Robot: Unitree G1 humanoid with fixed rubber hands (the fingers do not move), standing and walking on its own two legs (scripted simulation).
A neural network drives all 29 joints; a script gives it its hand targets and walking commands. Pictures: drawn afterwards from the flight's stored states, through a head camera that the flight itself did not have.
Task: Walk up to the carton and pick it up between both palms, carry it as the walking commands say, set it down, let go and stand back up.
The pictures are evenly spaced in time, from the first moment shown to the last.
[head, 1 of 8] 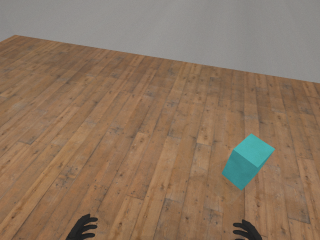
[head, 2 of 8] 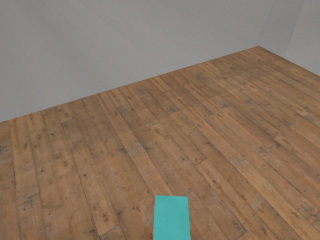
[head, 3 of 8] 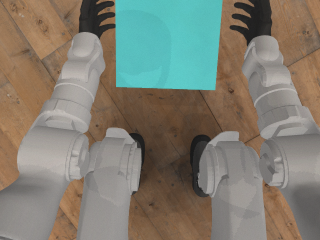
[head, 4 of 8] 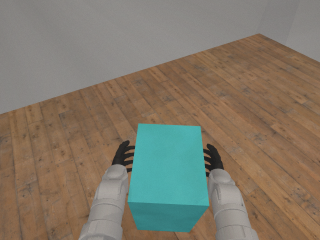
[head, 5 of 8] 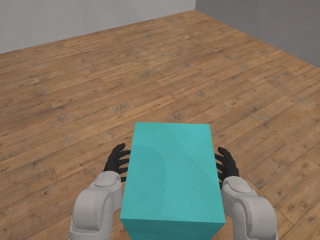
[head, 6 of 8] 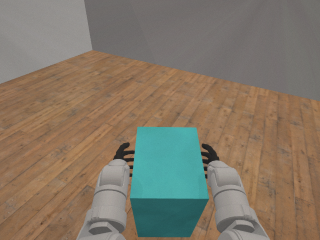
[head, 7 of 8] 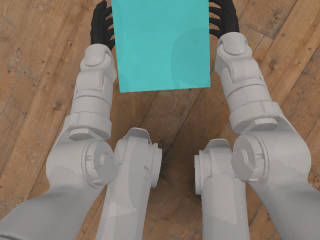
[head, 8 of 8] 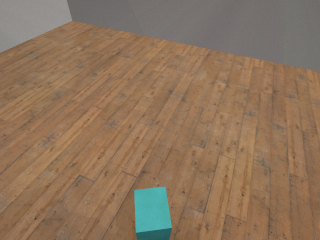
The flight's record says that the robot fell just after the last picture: no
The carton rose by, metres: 0.64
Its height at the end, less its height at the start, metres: +0.00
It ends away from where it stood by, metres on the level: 0.23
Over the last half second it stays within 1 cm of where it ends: yes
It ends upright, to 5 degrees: yes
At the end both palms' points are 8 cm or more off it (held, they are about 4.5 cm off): yes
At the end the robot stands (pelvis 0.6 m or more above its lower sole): yes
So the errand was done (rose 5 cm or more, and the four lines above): yes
